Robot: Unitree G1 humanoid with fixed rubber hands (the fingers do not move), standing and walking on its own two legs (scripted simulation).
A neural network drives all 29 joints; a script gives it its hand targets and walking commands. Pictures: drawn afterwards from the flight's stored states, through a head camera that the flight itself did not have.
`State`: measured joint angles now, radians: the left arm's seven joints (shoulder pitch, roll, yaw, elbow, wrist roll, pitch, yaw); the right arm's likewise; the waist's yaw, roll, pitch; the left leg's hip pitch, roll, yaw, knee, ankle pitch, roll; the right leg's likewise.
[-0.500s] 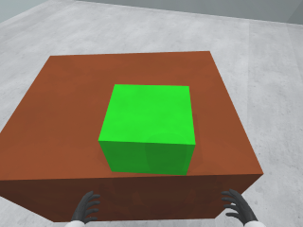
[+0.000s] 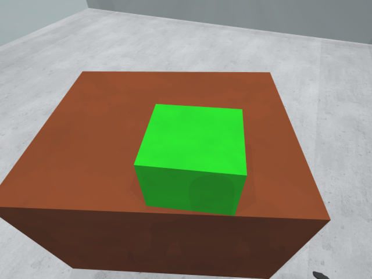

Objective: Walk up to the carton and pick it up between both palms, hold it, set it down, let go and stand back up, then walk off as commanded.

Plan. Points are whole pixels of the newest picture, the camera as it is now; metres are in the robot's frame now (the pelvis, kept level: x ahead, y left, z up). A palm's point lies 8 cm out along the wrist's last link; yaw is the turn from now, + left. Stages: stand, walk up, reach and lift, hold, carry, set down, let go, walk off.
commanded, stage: stand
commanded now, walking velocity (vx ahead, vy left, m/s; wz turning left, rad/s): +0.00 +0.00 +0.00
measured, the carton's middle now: (193, 157) +0.43 +0.00 -0.02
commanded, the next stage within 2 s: walk off in 1.08 s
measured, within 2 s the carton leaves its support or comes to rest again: neither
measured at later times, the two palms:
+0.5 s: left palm out of the picture +0.01 +0.29 -0.11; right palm out of the picture +0.03 -0.29 -0.11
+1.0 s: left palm out of the picture +0.03 +0.29 -0.11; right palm out of the picture +0.04 -0.30 -0.11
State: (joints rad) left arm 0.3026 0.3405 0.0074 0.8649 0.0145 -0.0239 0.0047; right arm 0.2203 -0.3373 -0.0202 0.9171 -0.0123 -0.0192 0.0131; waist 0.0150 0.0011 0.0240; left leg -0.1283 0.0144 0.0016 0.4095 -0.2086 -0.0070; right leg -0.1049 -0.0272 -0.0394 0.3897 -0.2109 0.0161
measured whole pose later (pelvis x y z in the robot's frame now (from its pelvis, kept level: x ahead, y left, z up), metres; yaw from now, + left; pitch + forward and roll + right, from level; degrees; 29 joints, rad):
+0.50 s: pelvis -0.03 +0.00 +0.00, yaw +1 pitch -5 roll +0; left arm 0.27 0.35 0.01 0.97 0.01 -0.03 0.00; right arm 0.23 -0.34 -0.01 1.00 -0.01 -0.01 0.01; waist 0.01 0.00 0.04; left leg -0.16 0.02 -0.01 0.39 -0.15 -0.01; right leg -0.14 -0.02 -0.05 0.38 -0.16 0.01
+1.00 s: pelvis -0.03 -0.01 +0.00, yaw +0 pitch -4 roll +0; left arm 0.24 0.35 0.01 0.99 0.01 -0.03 0.00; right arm 0.21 -0.34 -0.01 1.01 -0.01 -0.02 0.00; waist 0.00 0.00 0.04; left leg -0.15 0.02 -0.01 0.38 -0.15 -0.02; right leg -0.13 -0.02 -0.04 0.37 -0.16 0.00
